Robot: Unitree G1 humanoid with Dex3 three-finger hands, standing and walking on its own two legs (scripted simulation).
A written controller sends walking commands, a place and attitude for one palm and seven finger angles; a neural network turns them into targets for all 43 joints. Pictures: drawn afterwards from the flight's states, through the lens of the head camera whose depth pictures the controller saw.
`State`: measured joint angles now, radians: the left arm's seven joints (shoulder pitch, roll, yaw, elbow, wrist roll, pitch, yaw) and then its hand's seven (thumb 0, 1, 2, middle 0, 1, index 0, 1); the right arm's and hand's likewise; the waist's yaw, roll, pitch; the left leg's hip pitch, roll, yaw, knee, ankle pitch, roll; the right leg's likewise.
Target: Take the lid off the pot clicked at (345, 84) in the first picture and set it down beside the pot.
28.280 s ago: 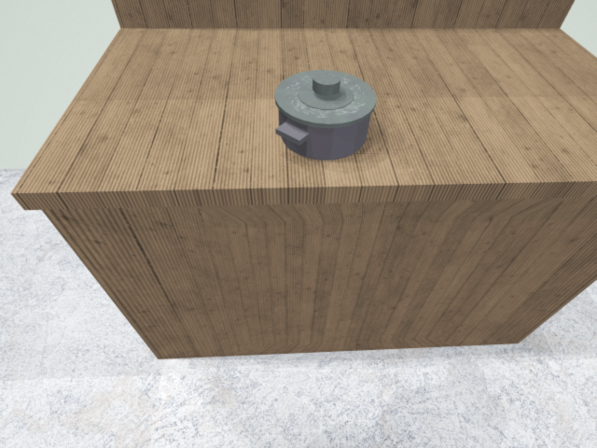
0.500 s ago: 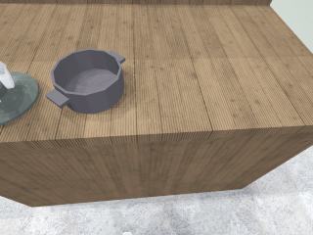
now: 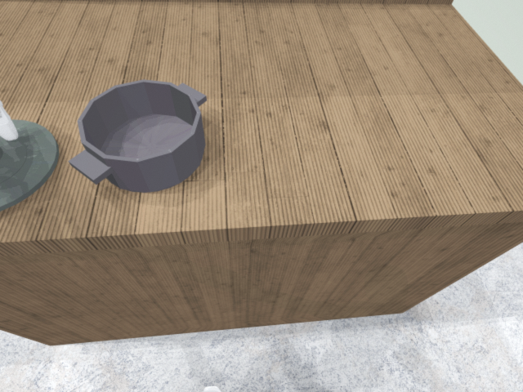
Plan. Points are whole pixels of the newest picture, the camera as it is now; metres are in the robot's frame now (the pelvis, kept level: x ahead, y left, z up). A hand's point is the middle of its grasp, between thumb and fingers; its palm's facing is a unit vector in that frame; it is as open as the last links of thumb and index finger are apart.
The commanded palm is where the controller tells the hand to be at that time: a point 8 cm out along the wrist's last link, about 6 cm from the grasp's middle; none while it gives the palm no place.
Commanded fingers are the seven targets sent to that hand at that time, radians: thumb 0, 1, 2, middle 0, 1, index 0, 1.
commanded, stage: open the fingers wide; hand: left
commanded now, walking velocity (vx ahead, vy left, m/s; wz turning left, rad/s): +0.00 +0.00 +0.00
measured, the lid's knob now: out of the picture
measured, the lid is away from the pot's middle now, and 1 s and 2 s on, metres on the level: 0.23 0.23 0.23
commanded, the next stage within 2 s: raise the empty hand in 0.30 s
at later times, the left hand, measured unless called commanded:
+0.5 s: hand out of the picture +0.42 +0.39 +0.13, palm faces -0.39 -0.17 -0.91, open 11.0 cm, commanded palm +0.44 +0.40 +0.20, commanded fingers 0.00 -0.06 0.74 -0.39 -0.79 -0.39 -0.79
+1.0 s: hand out of the picture +0.42 +0.40 +0.18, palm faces -0.32 -0.18 -0.93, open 11.0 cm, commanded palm +0.44 +0.40 +0.25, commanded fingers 0.00 -0.06 0.74 -0.39 -0.79 -0.39 -0.79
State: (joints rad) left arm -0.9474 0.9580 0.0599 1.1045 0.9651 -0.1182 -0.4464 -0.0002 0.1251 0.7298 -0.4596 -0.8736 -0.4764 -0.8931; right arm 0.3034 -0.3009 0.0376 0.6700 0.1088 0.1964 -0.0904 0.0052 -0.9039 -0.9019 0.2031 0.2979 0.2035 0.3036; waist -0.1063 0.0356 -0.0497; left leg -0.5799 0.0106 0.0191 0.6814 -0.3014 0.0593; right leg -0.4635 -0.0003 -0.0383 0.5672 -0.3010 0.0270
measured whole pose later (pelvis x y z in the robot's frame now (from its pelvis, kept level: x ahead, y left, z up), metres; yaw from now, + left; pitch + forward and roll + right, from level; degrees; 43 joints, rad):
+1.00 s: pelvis +0.00 +0.01 +0.01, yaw +0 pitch +9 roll -3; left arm -1.05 0.99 0.03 1.10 0.97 -0.06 -0.48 0.00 -0.05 0.74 -0.40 -0.79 -0.40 -0.79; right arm 0.29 -0.30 0.05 0.66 0.11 0.20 -0.08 0.01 -0.90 -0.90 0.20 0.30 0.20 0.30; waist -0.10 0.03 -0.04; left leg -0.51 0.00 0.02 0.63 -0.28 0.07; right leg -0.39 -0.01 -0.03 0.49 -0.27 0.03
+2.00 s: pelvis +0.01 -0.01 +0.02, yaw +1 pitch +8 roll -2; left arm -1.05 1.03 0.06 0.96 0.97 0.03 -0.53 0.00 -0.05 0.74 -0.40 -0.79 -0.40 -0.79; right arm 0.27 -0.31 0.04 0.63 0.11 0.22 -0.04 0.01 -0.91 -0.90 0.20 0.30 0.20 0.30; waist -0.09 0.05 -0.03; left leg -0.40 0.00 0.02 0.51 -0.24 0.04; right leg -0.30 -0.01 -0.03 0.42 -0.26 0.02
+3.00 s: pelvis +0.03 -0.05 +0.02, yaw +0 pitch -2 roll +0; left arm -0.25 0.53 0.54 0.04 -0.11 -0.06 0.07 0.00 0.45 0.83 -0.29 -0.53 -0.29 -0.53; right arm 0.17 -0.29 0.01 0.69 0.05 -0.03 -0.06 0.01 -0.91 -0.90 0.20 0.30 0.20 0.30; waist 0.05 0.06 0.03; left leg -0.09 0.03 0.03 0.35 -0.22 -0.01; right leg -0.01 0.03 -0.02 0.30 -0.24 -0.03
